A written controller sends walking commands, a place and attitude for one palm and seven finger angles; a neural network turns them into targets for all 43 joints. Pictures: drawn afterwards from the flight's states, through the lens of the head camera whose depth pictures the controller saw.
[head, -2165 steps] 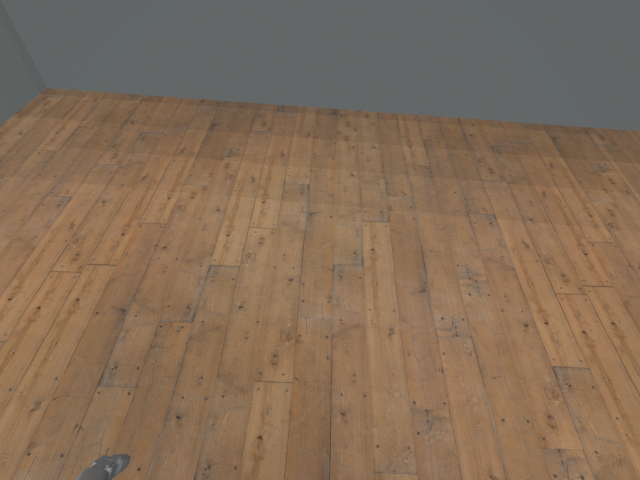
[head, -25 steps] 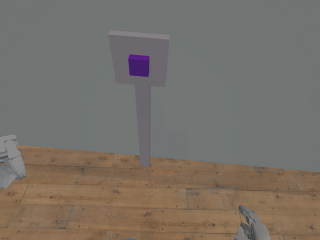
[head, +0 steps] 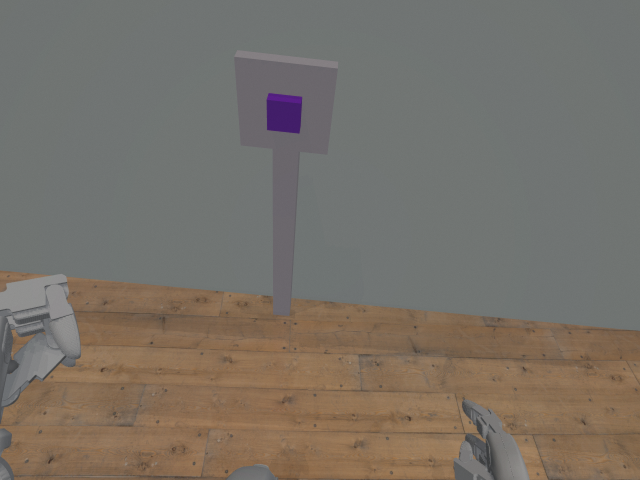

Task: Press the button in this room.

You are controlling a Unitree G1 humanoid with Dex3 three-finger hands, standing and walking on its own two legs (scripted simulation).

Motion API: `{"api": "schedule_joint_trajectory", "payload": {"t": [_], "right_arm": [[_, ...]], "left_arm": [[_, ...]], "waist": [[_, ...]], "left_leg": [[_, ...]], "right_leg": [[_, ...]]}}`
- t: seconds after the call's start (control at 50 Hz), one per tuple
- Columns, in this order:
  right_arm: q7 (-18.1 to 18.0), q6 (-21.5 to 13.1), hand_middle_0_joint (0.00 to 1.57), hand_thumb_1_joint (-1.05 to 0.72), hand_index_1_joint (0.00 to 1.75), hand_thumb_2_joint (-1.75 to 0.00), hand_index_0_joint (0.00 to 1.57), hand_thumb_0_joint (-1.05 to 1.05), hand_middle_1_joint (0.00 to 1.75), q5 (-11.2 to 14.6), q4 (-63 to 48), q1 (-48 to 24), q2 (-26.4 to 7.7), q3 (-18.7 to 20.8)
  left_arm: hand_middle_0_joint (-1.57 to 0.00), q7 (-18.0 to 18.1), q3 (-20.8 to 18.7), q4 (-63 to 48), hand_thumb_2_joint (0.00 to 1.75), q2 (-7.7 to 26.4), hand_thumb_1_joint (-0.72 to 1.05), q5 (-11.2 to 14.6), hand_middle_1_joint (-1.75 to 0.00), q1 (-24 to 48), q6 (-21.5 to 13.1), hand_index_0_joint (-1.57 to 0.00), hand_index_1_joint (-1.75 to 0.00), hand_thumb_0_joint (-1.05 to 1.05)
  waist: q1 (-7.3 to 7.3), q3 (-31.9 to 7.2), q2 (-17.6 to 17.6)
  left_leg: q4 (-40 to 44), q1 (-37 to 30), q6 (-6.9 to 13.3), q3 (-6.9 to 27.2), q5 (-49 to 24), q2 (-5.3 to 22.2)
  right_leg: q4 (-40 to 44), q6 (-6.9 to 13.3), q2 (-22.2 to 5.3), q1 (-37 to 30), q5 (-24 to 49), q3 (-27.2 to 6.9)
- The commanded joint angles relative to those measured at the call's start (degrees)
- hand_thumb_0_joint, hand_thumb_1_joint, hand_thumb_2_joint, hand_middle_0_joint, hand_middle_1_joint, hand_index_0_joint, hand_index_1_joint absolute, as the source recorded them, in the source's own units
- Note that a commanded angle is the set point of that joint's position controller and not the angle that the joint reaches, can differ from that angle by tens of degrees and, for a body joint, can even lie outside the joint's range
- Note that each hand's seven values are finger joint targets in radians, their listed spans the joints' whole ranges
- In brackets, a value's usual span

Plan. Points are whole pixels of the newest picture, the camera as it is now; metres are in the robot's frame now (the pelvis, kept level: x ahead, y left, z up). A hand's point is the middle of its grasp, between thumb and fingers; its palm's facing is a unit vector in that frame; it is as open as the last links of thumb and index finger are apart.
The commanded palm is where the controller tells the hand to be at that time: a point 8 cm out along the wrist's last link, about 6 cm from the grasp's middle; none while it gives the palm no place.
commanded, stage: stop stepping back and stand still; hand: left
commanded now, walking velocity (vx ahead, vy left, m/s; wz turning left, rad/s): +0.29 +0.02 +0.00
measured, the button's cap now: (284, 112) +0.75 +0.15 +0.07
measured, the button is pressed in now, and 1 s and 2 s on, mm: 0 0 0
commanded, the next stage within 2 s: let the arm hang, fingers relaxed in 1.20 s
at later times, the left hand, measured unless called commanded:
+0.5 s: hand out of the picture +0.08 +0.26 +0.17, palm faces +0.46 -0.80 -0.38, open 3.1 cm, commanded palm +0.03 +0.29 +0.18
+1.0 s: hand out of the picture +0.04 +0.27 +0.16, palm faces +0.47 -0.77 -0.43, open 3.1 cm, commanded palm -0.02 +0.31 +0.18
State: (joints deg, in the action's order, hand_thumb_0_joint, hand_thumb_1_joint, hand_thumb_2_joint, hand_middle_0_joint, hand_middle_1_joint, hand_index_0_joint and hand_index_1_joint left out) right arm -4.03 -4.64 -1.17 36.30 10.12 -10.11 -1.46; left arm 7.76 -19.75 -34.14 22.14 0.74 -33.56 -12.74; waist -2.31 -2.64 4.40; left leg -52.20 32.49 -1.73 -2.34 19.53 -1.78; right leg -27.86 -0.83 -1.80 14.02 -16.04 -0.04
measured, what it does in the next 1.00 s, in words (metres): walks backwards: left foot, then left foot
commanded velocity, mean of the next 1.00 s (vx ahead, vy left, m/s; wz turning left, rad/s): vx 0.14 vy -0.01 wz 0.00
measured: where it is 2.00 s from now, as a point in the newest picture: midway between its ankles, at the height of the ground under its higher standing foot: outside the picture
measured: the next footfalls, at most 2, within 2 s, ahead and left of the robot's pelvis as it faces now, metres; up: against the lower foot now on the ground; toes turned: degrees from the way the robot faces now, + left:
left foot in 0.08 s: +0.05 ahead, +0.11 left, +0.00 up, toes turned +3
left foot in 0.54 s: -0.05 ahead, +0.16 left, +0.00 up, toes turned +4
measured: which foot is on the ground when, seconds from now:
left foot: up 0.00-0.06, down 0.08-0.30, up 0.32-0.52, down 0.54-0.72, up 0.74-0.94, down 0.96-1.00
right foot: down 0.00-1.00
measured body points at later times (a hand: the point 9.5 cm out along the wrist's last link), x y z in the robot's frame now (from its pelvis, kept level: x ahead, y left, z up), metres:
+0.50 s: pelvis -0.10 +0.01 +0.00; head -0.14 +0.02 +0.45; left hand +0.05 +0.30 +0.19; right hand +0.05 -0.24 -0.08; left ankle -0.08 +0.14 -0.71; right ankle -0.03 -0.09 -0.73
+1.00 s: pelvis -0.13 +0.02 -0.01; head -0.15 +0.03 +0.44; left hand +0.01 +0.31 +0.18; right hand +0.03 -0.22 -0.09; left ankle -0.11 +0.13 -0.74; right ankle -0.06 -0.08 -0.73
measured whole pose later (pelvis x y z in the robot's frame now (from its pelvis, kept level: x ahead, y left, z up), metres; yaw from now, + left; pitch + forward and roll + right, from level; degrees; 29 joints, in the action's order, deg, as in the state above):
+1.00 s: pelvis -0.13 +0.02 -0.01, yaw +4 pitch -1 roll +0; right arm -6.2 -7.8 -1.8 37.3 16.5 -12.3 -0.2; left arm 9.1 -20.1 -31.5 20.8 -0.9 -34.0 -12.6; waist 0.2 -1.8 1.7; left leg -32.4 16.5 1.6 -3.9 15.0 0.9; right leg -35.3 1.0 -1.0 20.8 -16.5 4.7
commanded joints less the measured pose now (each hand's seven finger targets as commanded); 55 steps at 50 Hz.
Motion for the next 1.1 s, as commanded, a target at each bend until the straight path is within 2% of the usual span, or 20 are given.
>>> {"api": "schedule_joint_trajectory", "payload": {"t": [0.0,0.04,0.08,0.14,0.24,0.26,0.28,0.3,0.4,0.48,0.52,0.54,0.64,0.66,0.7,0.76,0.88,0.9,0.94,1.08], "right_arm": [[-2.84,-4.22,0.2,-0.9,0.3,-0.9,0.2,0.0,0.3,0.27,-10.52,-5.0,-7.12,1.8],[-2.84,-6.17,0.2,-0.9,0.3,-0.9,0.2,0.0,0.3,-0.03,-11.3,-2.34,-9.95,3.07],[-2.33,-7.07,0.2,-0.9,0.3,-0.9,0.2,0.0,0.3,0.86,-11.88,-0.45,-9.6,4.03],[-1.74,-7.84,0.2,-0.9,0.3,-0.9,0.2,0.0,0.3,-0.05,-10.25,-0.67,-7.89,3.09],[-1.18,-5.51,0.2,-0.9,0.3,-0.9,0.2,0.0,0.3,0.09,-10.72,-4.06,-9.48,3.34],[-1.25,-4.42,0.2,-0.9,0.3,-0.9,0.2,0.0,0.3,-0.08,-10.76,-4.15,-9.21,3.81],[-1.1,-3.4,0.2,-0.9,0.3,-0.9,0.2,0.0,0.3,0.22,-10.81,-4.05,-9.1,4.31],[-1.21,-3.25,0.2,-0.9,0.3,-0.9,0.2,0.0,0.3,0.16,-9.83,-4.93,-9.3,4.56],[-1.92,-3.91,0.2,-0.9,0.3,-0.9,0.2,0.0,0.3,-0.64,-8.2,-2.24,-6.8,3.04],[-3.63,-5.9,0.2,-0.9,0.3,-0.9,0.2,0.0,0.3,-0.47,-7.87,-0.71,-8.01,2.63],[-3.21,-6.4,0.2,-0.9,0.3,-0.9,0.2,0.0,0.3,-0.61,-9.07,-0.18,-9.89,2.76],[-2.71,-6.61,0.2,-0.9,0.3,-0.9,0.2,0.0,0.3,-0.36,-9.42,-0.39,-9.16,2.87],[-0.83,-5.88,0.2,-0.9,0.3,-0.9,0.2,0.0,0.3,0.46,-9.48,-2.13,-8.47,3.14],[-0.78,-5.27,0.2,-0.9,0.3,-0.9,0.2,0.0,0.3,0.45,-9.77,-2.14,-8.77,3.51],[-0.54,-4.07,0.2,-0.9,0.3,-0.9,0.2,0.0,0.3,0.87,-11.0,-3.77,-7.98,4.32],[-0.15,-4.95,0.2,-0.9,0.3,-0.9,0.2,0.0,0.3,-0.39,-7.74,-0.8,-6.94,3.23],[-2.83,-6.46,0.2,-0.9,0.3,-0.9,0.2,0.0,0.3,-0.57,-7.64,-0.71,-7.0,2.6],[-3.01,-6.7,0.2,-0.9,0.3,-0.9,0.2,0.0,0.3,-0.87,-7.67,0.03,-7.71,2.51],[-2.65,-7.05,0.2,-0.9,0.3,-0.9,0.2,0.0,0.3,-0.78,-9.01,-0.38,-9.26,2.79],[-1.0,-6.95,0.2,-0.9,0.3,-0.9,0.2,0.0,0.3,0.71,-9.0,-1.68,-8.44,3.12]], "left_arm": [[-1.3,1.31,-6.43,-12.38,0.9,8.45,0.9,0.61,-1.5,1.37,-1.99,-1.3,-1.5,0.0],[-1.3,2.11,-6.78,-15.05,0.9,8.86,0.9,0.16,-1.5,-0.15,-3.34,-1.3,-1.5,0.0],[-1.3,2.46,-7.47,-14.24,0.9,10.63,0.9,0.21,-1.5,0.11,-3.77,-1.3,-1.5,0.0],[-1.3,2.43,-10.01,-16.03,0.9,11.33,0.9,0.7,-1.5,-2.61,-3.71,-1.3,-1.5,0.0],[-1.3,2.35,-8.11,-9.56,0.9,9.38,0.9,-0.3,-1.5,-5.42,-2.21,-1.3,-1.5,0.0],[-1.3,2.29,-8.75,-7.06,0.9,10.19,0.9,-0.6,-1.5,-5.33,-1.83,-1.3,-1.5,0.0],[-1.3,2.05,-8.7,-5.83,0.9,10.66,0.9,-0.63,-1.5,-4.25,-1.23,-1.3,-1.5,0.0],[-1.3,1.63,-8.32,-8.43,0.9,10.84,0.9,0.62,-1.5,1.37,-1.45,-1.3,-1.5,0.0],[-1.3,1.73,-6.65,-5.12,0.9,8.78,0.9,-0.53,-1.5,4.85,-1.95,-1.3,-1.5,0.0],[-1.3,2.64,-3.89,-9.42,0.9,7.68,0.9,-0.75,-1.5,8.06,-1.69,-1.3,-1.5,0.0],[-1.3,2.99,-4.87,-12.13,0.9,8.0,0.9,-0.98,-1.5,9.88,-2.8,-1.3,-1.5,0.0],[-1.3,3.26,-6.03,-12.21,0.9,9.03,0.9,-1.85,-1.5,10.33,-2.82,-1.3,-1.5,0.0],[-1.3,2.41,-8.5,-7.34,0.9,9.27,0.9,-0.94,-1.5,-0.01,-2.35,-1.3,-1.5,0.0],[-1.3,2.28,-8.15,-6.7,0.9,8.97,0.9,-0.94,-1.5,-1.42,-2.06,-1.3,-1.5,0.0],[-1.3,1.72,-8.41,-7.38,0.9,10.83,0.9,-0.23,-1.5,-0.31,-0.89,-1.3,-1.5,0.0],[-1.3,1.29,-10.15,-7.57,0.9,11.62,0.9,-0.12,-1.5,4.76,-2.37,-1.3,-1.5,0.0],[-1.3,2.1,-6.03,-9.54,0.9,8.09,0.9,-0.57,-1.5,3.0,-2.46,-1.3,-1.5,0.0],[-1.3,2.15,-6.22,-9.59,0.9,8.39,0.9,-0.73,-1.5,3.74,-2.87,-1.3,-1.5,0.0],[-1.3,2.57,-6.02,-12.13,0.9,7.81,0.9,-1.33,-1.5,6.17,-3.96,-1.3,-1.5,0.0],[-1.3,1.92,-7.49,-6.16,0.9,8.34,0.9,-0.99,-1.5,-0.2,-3.08,-1.3,-1.5,0.0]], "waist": [[3.39,-2.69,-6.5],[1.92,-4.0,-25.83],[2.52,-3.93,-17.05],[3.34,-5.96,-14.91],[2.58,1.08,-14.2],[2.09,1.9,-5.56],[1.75,3.87,8.16],[1.98,6.18,11.69],[3.98,1.26,2.57],[4.08,0.8,-4.61],[4.05,3.13,-23.64],[4.21,5.03,-24.18],[2.03,4.11,-14.61],[1.65,3.16,-11.37],[1.52,3.51,13.73],[4.3,-1.31,3.91],[3.2,0.25,-0.56],[3.35,0.74,-5.48],[2.46,1.91,-20.84],[2.51,0.86,-6.18]], "left_leg": [[26.08,-18.77,1.75,0.95,-7.24,2.6],[36.29,-23.38,3.46,14.61,-14.43,13.37],[38.96,-23.86,8.72,24.0,-11.13,19.41],[37.67,-24.52,5.99,19.64,-17.43,16.48],[38.07,2.12,4.18,7.95,21.05,9.51],[24.82,4.34,3.0,4.52,19.48,5.05],[0.59,2.73,1.87,1.04,10.77,0.09],[-11.72,3.96,1.56,2.89,6.48,1.45],[1.9,-15.91,2.89,-0.62,2.61,5.6],[24.22,-21.55,4.1,-2.52,4.27,3.52],[39.41,-18.89,9.84,19.9,18.87,16.03],[43.94,-13.36,13.03,26.48,20.76,21.7],[34.19,0.36,8.17,9.99,15.68,14.95],[27.38,4.03,6.14,5.79,16.05,11.22],[-7.28,7.83,2.38,-0.28,10.75,0.56],[-11.81,-2.0,1.61,2.22,1.78,4.82],[23.2,-22.07,3.94,-1.34,1.38,4.04],[27.56,-22.94,4.39,0.38,2.9,4.67],[40.4,-18.42,8.92,18.84,12.94,16.66],[29.76,-10.89,4.88,5.95,-9.4,9.67]], "right_leg": [[0.46,4.44,-7.89,5.76,13.71,-0.66],[-10.65,0.83,-0.97,9.49,-7.43,1.19],[-18.88,-0.08,2.19,12.0,-14.34,-0.33],[-18.32,-0.16,0.67,9.47,-9.4,-0.59],[-1.75,2.57,2.35,-12.51,-10.3,5.74],[5.57,5.59,-1.71,-10.51,-17.09,-1.86],[18.66,11.39,-15.18,2.54,-31.65,-22.51],[22.01,13.69,-21.3,8.96,-29.16,-28.05],[16.91,8.54,-13.06,21.35,-30.73,-8.79],[6.37,6.41,-8.73,13.8,-22.19,-4.01],[-16.5,1.23,1.22,16.69,-13.52,2.64],[-27.85,-0.1,2.48,16.93,-11.79,3.96],[-9.84,0.86,1.15,-4.18,-7.66,5.54],[-3.85,2.03,1.25,-9.75,-8.97,4.16],[18.64,11.31,-18.03,-1.2,-26.1,-30.74],[18.76,11.03,-16.67,7.29,-23.71,-22.7],[12.37,6.45,-10.64,12.29,-19.17,-7.17],[8.21,5.16,-8.4,12.03,-17.91,-6.34],[-9.29,1.25,-0.41,11.37,-8.35,0.2],[1.65,1.14,-1.59,-4.06,8.16,-0.85]]}}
